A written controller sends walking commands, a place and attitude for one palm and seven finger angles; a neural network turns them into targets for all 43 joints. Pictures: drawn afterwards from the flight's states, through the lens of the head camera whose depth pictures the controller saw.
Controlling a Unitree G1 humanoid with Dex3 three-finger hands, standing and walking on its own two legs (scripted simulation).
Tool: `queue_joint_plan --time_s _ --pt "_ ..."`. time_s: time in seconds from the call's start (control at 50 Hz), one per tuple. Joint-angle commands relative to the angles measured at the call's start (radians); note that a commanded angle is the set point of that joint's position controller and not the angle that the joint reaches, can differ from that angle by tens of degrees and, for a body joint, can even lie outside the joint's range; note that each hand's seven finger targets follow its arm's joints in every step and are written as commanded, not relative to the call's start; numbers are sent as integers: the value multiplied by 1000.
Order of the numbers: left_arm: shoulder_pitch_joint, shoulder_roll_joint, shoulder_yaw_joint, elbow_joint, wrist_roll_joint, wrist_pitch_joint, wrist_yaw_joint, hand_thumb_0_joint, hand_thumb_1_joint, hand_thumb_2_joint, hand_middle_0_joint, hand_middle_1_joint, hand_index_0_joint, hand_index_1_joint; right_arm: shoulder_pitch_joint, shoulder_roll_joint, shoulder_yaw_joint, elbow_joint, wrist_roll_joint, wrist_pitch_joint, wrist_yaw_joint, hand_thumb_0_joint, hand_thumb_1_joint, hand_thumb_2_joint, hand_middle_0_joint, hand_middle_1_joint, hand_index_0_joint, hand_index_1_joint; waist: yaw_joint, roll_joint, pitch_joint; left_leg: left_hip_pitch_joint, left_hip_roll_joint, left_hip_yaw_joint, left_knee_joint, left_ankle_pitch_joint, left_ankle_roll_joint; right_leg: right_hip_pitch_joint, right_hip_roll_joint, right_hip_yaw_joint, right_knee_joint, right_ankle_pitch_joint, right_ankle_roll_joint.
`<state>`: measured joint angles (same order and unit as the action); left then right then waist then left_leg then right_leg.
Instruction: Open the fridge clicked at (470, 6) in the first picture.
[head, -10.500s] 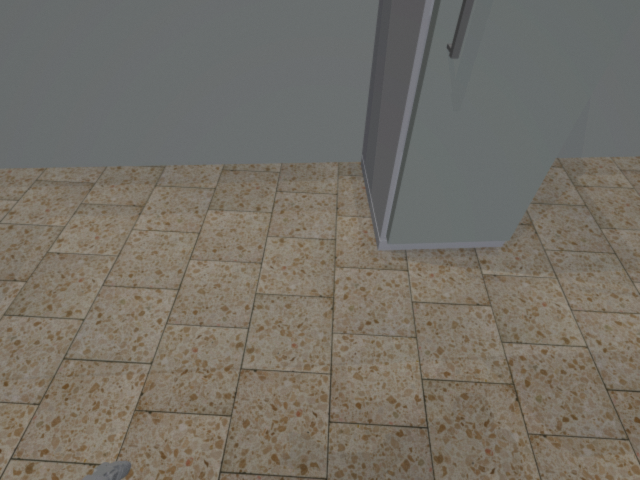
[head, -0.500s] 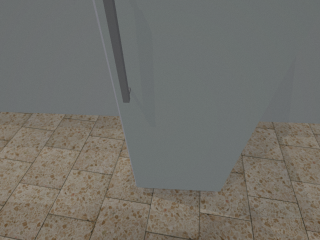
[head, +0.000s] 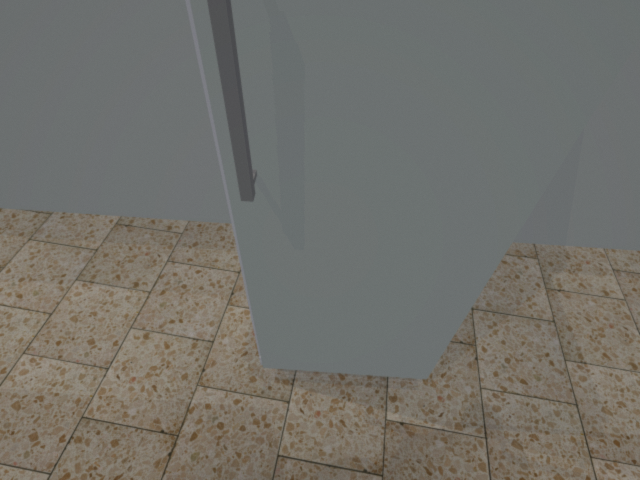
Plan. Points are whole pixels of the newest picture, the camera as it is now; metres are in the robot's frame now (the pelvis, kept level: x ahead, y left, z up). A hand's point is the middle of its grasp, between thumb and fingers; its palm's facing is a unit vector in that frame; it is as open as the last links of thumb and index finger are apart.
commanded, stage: look again from close up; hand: left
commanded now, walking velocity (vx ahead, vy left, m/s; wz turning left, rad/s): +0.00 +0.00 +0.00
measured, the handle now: (234, 73) +0.50 +0.14 +0.26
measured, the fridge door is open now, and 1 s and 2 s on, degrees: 0 0 0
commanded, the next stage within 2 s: raise the hand to about handle height in 0.26 s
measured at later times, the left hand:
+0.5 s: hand (154, 464) +0.15 +0.21 -0.05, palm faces +0.28 -0.94 -0.20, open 7.5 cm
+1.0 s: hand (124, 428) +0.16 +0.22 +0.05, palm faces +0.02 -1.00 -0.08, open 9.9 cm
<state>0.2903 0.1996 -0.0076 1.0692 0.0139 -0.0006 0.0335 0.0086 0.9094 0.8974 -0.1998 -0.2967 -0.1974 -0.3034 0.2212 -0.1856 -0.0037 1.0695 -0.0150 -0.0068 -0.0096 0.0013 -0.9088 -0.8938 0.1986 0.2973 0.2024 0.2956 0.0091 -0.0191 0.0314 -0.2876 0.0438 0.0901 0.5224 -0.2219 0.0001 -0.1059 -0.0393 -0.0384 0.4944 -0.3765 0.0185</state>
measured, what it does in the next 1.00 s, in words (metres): stands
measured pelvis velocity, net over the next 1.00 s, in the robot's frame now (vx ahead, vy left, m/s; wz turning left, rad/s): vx -0.05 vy -0.01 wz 0.06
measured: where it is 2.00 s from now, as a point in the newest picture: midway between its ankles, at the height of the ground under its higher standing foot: outside the picture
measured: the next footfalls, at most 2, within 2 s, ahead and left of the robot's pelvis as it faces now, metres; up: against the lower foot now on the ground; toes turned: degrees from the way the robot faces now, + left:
none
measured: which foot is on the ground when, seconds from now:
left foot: down 0.00-1.00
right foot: down 0.00-1.00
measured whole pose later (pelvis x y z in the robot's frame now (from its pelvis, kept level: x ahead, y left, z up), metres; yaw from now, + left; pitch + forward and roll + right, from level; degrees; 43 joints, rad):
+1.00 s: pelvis -0.05 -0.01 -0.04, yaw +4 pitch +4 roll -3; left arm 0.27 0.31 0.25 0.04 -0.35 -0.40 -0.42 0.02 0.35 0.66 -0.23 -0.65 -0.23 -0.66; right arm 0.21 -0.25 0.01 0.64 0.04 -0.27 -0.10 0.01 -0.90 -0.89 0.20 0.30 0.20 0.30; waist 0.04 0.03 -0.05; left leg -0.67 0.08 -0.03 0.90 -0.31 -0.02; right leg -0.43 0.00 -0.13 0.87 -0.51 -0.01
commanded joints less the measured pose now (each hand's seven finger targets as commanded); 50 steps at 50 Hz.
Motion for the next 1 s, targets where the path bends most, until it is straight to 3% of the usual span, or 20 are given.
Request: queue_joint_plan --time_s 0.0,0.32,0.34,0.36,0.38,0.4,0.42,0.44,0.46,0.48,0.54,0.56,0.6,0.64,0.68,0.76,0.8,0.82,0.9,0.98 --pt "50 138 27 -27 5 -22 3 0 900 900 -200 -300 -200 -300 14 -131 -26 -41 6 -19 -13 0 -900 -900 200 300 200 300 -4 18 -2 104 70 -79 -69 192 33 -115 -75 58 -105 258 -43" --pt "27 161 31 -13 5 -23 -3 0 900 900 -200 -300 -200 -300 -20 -159 -26 -25 5 -20 -12 0 -900 -900 200 300 200 300 0 19 6 109 77 -89 -102 176 30 -108 -80 60 -137 229 -44" --pt "102 85 13 -6 16 -34 41 0 900 900 -200 -300 -200 -300 -47 -129 -21 -91 9 -22 -8 0 -900 -900 200 300 200 300 7 14 68 60 73 -60 110 257 6 -168 -117 150 -168 558 -17" --pt "-645 376 207 -1533 -173 -251 36 0 877 890 -202 -315 -202 -315 12 -262 -53 -386 58 -160 -55 0 -900 -900 200 300 200 300 -111 177 -424 350 -35 -52 -27 356 37 -99 -17 -9 -23 582 -49" --pt "-419 450 270 -1447 -104 -232 70 0 853 880 -203 -330 -203 -330 -59 -159 -7 -357 57 -231 -101 0 -900 -900 200 300 200 300 -27 313 -341 442 6 -31 -43 412 29 -171 9 -19 14 398 -47" --pt "-128 239 170 -1282 -127 -200 91 0 830 870 -205 -345 -205 -345 -26 -183 -22 -325 36 -264 -105 0 -900 -900 200 300 200 300 -14 316 -377 384 20 -70 -58 393 10 -156 18 -65 53 249 -47" --pt "176 -39 6 -1016 -134 -91 86 0 807 860 -207 -360 -207 -360 -38 -116 -18 -307 71 -270 -92 0 -900 -900 200 300 200 300 -46 201 -213 304 13 -72 -65 303 30 -239 36 -71 63 215 -35" --pt "3 27 74 -1223 -174 -109 71 0 783 850 -208 -375 -208 -375 -23 -168 -41 -381 71 -271 -86 0 -900 -900 200 300 200 300 -47 153 -151 218 7 -98 -60 214 22 -243 29 -79 39 212 -29" --pt "11 64 108 -1214 -171 -146 44 0 760 840 -210 -390 -210 -390 -38 -180 -58 -409 60 -274 -90 0 -900 -900 200 300 200 300 -67 70 -120 165 -4 -89 -23 147 19 -291 34 -79 10 185 -25" --pt "67 77 152 -1123 -166 -190 14 0 737 830 -212 -405 -212 -405 -46 -183 -67 -430 52 -275 -90 0 -900 -900 200 300 200 300 -55 -7 -64 78 -24 -85 12 110 15 -315 38 -83 5 162 -22" --pt "331 23 221 -808 -228 -356 -155 0 667 800 -217 -450 -217 -450 -90 -171 -88 -464 34 -253 -59 0 -900 -900 200 300 200 300 23 -295 20 -185 -28 -80 113 23 -11 -465 57 -85 108 85 -17" --pt "358 37 236 -802 -256 -416 -232 0 643 790 -218 -465 -218 -465 -112 -178 -93 -492 38 -251 -49 0 -900 -900 200 300 200 300 43 -297 3 -236 -30 -70 140 -9 -16 -474 52 -66 135 64 -19" --pt "300 128 304 -762 -305 -482 -390 0 597 770 -222 -495 -222 -495 -131 -207 -95 -565 55 -249 -29 0 -900 -900 200 300 200 300 48 -207 -45 -269 -48 -51 191 -18 -21 -434 23 -13 166 80 -32" --pt "252 205 382 -839 -343 -474 -476 0 550 750 -225 -525 -225 -525 -152 -208 -95 -635 68 -253 -33 0 -900 -900 200 300 200 300 65 -62 -140 -259 -63 -29 231 -28 -5 -406 6 34 162 53 -26" --pt "153 277 438 -1011 -378 -455 -481 0 503 730 -228 -555 -228 -555 -133 -199 -86 -673 61 -254 -45 0 -900 -900 200 300 200 300 66 65 -223 -225 -61 -25 249 -48 7 -404 3 64 155 -17 -19" --pt "-142 272 396 -1388 -391 -557 -397 0 410 690 -235 -615 -235 -615 -68 -165 -67 -663 43 -277 -73 0 -900 -900 200 300 200 300 -11 174 -307 -105 -27 -69 274 -55 27 -484 32 73 159 -76 -21" --pt "-222 268 351 -1445 -374 -604 -371 0 363 670 -238 -645 -238 -645 -31 -173 -56 -622 39 -299 -90 0 -900 -900 200 300 200 300 -55 162 -262 -114 -16 -94 289 -79 32 -528 44 73 166 -92 -30" --pt "-204 209 288 -1423 -370 -614 -374 0 340 660 -240 -660 -240 -660 -29 -176 -49 -603 44 -312 -96 0 -900 -900 200 300 200 300 -72 166 -218 -115 -14 -102 288 -93 33 -546 49 60 170 -89 -31" --pt "-195 249 255 -1239 -365 -505 -451 0 247 620 -247 -720 -247 -720 -33 -212 -38 -565 68 -334 -114 0 -900 -900 200 300 200 300 -85 116 -124 -150 -14 -122 265 -132 38 -541 45 71 123 -90 -19" --pt "-89 368 400 -1075 -366 -272 -502 0 153 580 -253 -780 -253 -780 -61 -215 -39 -595 76 -318 -117 0 -900 -900 200 300 200 300 12 75 -184 -135 -21 -118 202 -62 36 -428 33 64 96 -16 -13"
